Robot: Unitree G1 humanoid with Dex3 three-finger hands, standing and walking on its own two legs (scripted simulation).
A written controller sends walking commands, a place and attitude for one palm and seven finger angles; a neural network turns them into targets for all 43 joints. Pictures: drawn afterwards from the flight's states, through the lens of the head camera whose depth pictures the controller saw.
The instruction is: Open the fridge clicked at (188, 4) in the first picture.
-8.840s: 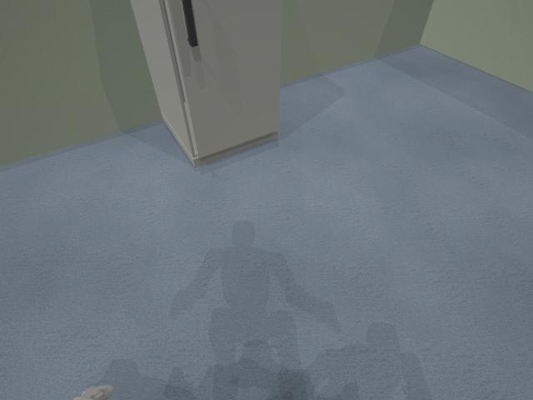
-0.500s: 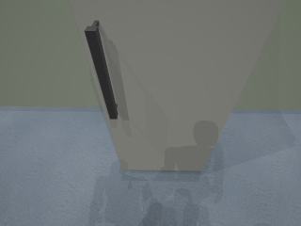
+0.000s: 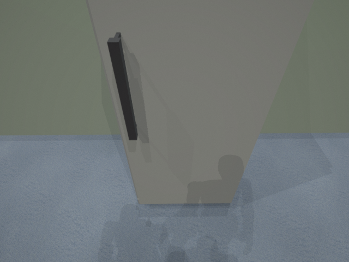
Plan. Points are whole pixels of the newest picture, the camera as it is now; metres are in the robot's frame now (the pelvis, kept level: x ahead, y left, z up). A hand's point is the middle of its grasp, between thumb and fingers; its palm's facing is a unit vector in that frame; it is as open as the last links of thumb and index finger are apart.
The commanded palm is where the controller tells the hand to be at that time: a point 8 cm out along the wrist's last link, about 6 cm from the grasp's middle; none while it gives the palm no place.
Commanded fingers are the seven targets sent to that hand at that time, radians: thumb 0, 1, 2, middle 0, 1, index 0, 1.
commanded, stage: look again from close up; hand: left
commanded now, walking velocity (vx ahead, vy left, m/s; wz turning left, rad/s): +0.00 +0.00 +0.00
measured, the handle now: (126, 93) +0.55 +0.17 +0.11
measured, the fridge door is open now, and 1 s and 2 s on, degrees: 0 0 0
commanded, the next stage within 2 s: none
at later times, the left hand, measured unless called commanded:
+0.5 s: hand out of the picture -0.03 +0.18 -0.17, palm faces +0.03 -0.98 -0.20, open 7.3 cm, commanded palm none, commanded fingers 0.00 0.90 0.90 -0.20 -0.30 -0.20 -0.30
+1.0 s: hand out of the picture +0.00 +0.16 -0.17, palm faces +0.04 -0.98 -0.19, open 7.3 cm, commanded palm none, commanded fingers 0.00 0.90 0.90 -0.20 -0.30 -0.20 -0.30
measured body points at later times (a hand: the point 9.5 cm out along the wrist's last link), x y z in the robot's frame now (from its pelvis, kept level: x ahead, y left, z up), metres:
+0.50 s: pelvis -0.01 +0.00 +0.00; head -0.01 +0.00 +0.45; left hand -0.03 +0.23 -0.15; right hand +0.00 -0.24 -0.15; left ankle +0.01 +0.10 -0.74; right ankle +0.03 -0.13 -0.74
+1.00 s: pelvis +0.00 -0.01 +0.01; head +0.00 -0.01 +0.46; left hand +0.00 +0.21 -0.15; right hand +0.01 -0.23 -0.15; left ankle +0.01 +0.10 -0.74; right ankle +0.03 -0.13 -0.74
